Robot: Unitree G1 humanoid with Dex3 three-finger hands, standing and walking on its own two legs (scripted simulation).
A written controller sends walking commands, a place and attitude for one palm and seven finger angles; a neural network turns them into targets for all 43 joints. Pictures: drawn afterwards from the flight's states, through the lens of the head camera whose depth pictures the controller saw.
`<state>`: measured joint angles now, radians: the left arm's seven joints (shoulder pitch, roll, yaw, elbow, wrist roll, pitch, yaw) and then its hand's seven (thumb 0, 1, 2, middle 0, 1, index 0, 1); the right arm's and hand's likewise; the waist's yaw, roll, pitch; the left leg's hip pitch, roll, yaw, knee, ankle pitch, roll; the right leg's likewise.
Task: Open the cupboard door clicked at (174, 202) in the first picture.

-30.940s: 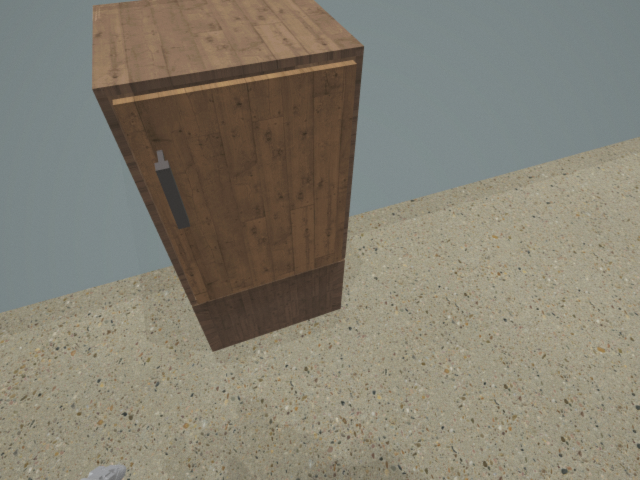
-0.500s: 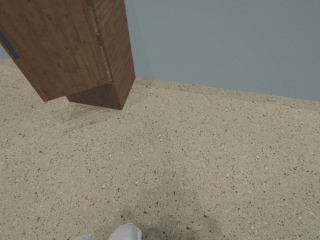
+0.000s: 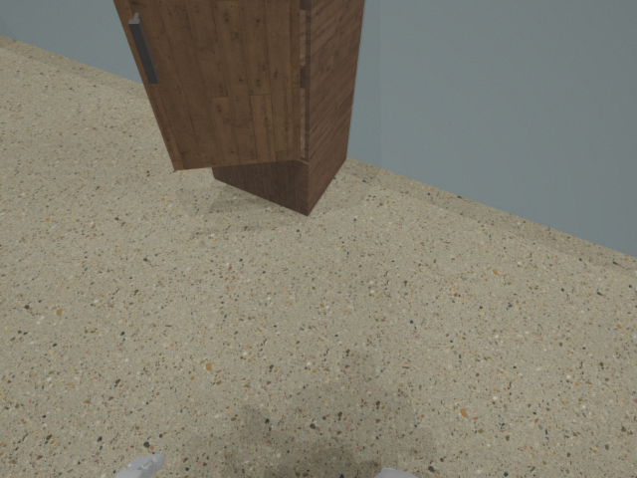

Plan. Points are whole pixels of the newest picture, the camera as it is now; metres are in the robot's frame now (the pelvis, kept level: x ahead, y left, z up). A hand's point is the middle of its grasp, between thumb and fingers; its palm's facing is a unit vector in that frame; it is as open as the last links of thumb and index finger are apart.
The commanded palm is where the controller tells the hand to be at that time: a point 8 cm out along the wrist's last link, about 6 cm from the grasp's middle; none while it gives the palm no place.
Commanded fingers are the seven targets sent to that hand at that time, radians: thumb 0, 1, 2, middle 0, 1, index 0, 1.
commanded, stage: turn to face it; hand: left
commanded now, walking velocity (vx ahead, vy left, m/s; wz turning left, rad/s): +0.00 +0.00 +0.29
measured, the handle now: (145, 49) +1.01 +0.47 -0.02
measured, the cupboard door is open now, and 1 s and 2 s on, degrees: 36 36 36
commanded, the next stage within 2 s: take the last steps up to it in 0.18 s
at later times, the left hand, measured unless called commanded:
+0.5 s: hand out of the picture -0.04 +0.17 -0.18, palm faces +0.27 -0.94 -0.20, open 7.3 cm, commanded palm none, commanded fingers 0.00 0.90 0.90 -0.20 -0.30 -0.20 -0.30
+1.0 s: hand (169, 419) +0.21 +0.23 -0.16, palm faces +0.15 -0.98 -0.16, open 7.4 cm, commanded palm none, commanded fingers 0.00 0.90 0.90 -0.20 -0.30 -0.20 -0.30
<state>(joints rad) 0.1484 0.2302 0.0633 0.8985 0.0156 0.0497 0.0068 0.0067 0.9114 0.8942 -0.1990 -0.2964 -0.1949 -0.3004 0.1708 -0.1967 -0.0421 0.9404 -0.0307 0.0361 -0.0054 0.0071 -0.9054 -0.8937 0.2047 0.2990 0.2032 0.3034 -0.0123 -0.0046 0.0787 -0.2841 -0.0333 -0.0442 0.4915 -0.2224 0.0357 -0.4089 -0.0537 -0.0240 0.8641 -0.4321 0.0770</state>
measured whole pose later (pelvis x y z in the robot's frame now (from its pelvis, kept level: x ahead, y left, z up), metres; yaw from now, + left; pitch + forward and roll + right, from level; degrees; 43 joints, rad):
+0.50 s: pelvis +0.01 -0.01 +0.00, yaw +11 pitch +0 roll +1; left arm 0.33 0.19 0.06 1.02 0.03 -0.02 0.01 0.00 0.92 0.89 -0.20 -0.30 -0.20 -0.30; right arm 0.15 -0.20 -0.06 1.03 -0.02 0.05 0.02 0.01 -0.91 -0.89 0.20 0.30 0.20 0.30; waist 0.04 -0.05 0.07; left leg -0.32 0.01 0.06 0.73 -0.44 -0.03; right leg -0.15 -0.10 -0.19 0.49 -0.33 0.01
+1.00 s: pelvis +0.12 +0.05 +0.00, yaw +11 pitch +0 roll +1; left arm 0.08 0.17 0.05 1.00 0.02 0.01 -0.02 0.01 0.91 0.89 -0.20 -0.30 -0.19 -0.30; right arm 0.48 -0.12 -0.01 1.16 -0.03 -0.05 -0.04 0.01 -0.91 -0.89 0.20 0.30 0.20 0.30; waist -0.06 -0.02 0.07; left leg 0.07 -0.06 0.10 0.29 -0.35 0.05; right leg -0.52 -0.07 -0.09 0.76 -0.22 -0.01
